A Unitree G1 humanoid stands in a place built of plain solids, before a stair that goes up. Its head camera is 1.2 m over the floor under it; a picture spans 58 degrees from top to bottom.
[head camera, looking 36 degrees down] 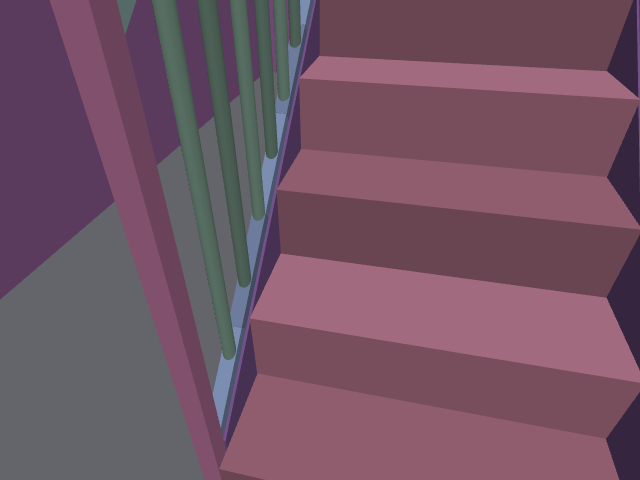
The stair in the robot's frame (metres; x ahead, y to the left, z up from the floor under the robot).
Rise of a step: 0.21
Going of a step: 0.26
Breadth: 0.87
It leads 12 degrees to the right of straight ahead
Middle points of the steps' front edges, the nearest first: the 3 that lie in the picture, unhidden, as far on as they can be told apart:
0.65 -0.25 0.43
0.91 -0.31 0.64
1.16 -0.37 0.85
